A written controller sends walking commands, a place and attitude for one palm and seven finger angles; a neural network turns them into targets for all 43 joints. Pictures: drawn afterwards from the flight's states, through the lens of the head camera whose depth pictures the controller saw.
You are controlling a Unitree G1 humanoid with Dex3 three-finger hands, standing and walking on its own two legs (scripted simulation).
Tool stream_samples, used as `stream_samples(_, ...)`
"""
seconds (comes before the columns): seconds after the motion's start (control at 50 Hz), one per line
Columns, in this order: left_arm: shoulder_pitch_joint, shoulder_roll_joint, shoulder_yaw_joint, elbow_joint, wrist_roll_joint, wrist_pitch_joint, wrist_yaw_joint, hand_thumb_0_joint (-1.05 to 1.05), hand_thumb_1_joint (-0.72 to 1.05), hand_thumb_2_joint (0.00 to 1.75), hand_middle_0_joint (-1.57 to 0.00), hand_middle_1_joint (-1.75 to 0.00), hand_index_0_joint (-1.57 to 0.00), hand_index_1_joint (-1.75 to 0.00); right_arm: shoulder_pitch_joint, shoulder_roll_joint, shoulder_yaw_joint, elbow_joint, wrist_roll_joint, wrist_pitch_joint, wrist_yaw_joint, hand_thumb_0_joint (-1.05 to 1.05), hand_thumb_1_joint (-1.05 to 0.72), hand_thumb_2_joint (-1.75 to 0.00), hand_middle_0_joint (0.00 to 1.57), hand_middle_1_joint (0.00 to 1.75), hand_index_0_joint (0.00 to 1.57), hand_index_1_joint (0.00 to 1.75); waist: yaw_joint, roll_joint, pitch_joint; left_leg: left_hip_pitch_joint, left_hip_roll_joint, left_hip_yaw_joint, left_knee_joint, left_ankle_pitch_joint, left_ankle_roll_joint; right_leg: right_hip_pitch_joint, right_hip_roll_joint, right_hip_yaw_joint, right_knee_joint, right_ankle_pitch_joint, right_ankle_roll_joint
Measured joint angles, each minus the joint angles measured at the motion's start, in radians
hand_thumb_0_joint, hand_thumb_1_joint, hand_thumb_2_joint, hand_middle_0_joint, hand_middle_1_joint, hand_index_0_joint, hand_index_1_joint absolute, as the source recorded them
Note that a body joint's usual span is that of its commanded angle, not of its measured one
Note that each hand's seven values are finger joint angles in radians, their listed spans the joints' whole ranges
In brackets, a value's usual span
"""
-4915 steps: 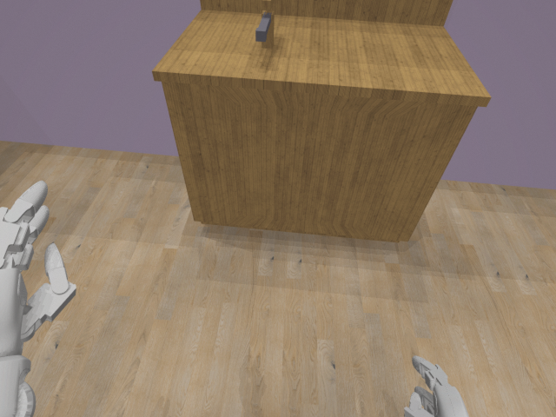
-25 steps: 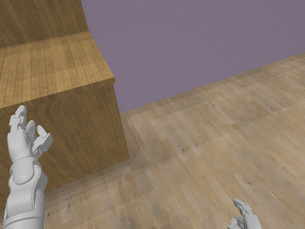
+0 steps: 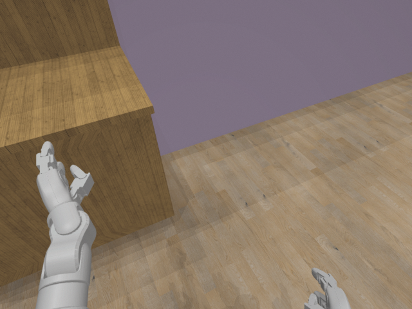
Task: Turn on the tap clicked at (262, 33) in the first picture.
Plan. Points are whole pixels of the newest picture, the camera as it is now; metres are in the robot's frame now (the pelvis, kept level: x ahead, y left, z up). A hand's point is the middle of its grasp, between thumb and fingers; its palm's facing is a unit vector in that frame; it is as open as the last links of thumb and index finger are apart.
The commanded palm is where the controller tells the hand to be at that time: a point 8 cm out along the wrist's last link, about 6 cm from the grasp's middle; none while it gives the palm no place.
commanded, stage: push the lever round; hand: left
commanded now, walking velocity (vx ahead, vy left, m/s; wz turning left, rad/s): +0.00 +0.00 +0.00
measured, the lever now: out of the picture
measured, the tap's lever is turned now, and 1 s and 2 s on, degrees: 73 73 73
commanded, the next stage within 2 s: lift the hand up off the lever in 1.94 s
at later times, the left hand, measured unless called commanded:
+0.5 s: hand (111, 166) +0.34 +0.23 +0.12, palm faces +0.72 -0.69 -0.07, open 7.8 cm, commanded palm +0.30 +0.25 +0.12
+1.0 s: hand (131, 156) +0.38 +0.20 +0.11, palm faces +0.76 -0.63 -0.13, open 7.8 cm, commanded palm +0.33 +0.22 +0.12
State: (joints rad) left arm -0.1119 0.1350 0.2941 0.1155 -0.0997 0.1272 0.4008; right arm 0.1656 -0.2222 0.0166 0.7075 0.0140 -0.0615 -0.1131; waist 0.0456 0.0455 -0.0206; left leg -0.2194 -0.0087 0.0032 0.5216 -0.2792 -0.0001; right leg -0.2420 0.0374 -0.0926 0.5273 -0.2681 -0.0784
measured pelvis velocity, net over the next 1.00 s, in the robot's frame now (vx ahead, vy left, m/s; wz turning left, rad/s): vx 0.00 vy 0.01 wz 0.01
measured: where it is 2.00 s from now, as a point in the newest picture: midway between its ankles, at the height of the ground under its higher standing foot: outside the picture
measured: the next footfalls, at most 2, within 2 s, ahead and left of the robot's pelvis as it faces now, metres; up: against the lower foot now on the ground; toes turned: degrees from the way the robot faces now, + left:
none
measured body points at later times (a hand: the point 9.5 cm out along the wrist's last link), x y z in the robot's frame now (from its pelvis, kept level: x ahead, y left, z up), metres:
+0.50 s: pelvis +0.00 +0.00 +0.00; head -0.01 -0.02 +0.45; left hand +0.30 +0.26 +0.12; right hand +0.18 -0.22 -0.11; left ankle +0.00 +0.12 -0.73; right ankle +0.01 -0.06 -0.73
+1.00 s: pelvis +0.00 +0.01 +0.00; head -0.01 -0.01 +0.45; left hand +0.33 +0.23 +0.12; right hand +0.16 -0.21 -0.12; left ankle +0.00 +0.12 -0.73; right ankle +0.01 -0.06 -0.73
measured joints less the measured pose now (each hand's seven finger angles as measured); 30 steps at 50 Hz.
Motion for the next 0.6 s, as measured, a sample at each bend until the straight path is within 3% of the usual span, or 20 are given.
stream_samples(0.18, -0.03, -0.046, -0.055, 0.005, 0.032, 0.018, 0.083, 0.02, 0.9, 0.9, -0.15, -0.15, -0.15, -0.15, -0.003, 0.0, -0.006, 0.007, -0.008, 0.023, 0.006, 0.01, -0.91, -0.9, 0.2, 0.3, 0.2, 0.3, -0.004, 0.004, -0.005, 0.006, -0.004, -0.004, -0.007, 0.003, 0.001, 0.007, -0.003, -0.004, -0.005, 0.0, 0.001)
stream_samples(0.6, -0.145, -0.126, -0.107, 0.083, 0.099, 0.078, 0.263, 0.02, 0.9, 0.9, -0.15, -0.15, -0.15, -0.15, -0.011, 0.017, -0.022, 0.032, -0.026, 0.067, 0.034, 0.01, -0.91, -0.9, 0.2, 0.3, 0.2, 0.3, -0.014, -0.002, -0.023, -0.013, -0.009, -0.009, 0.002, -0.002, 0.007, -0.005, -0.008, -0.008, -0.007, -0.001, 0.009)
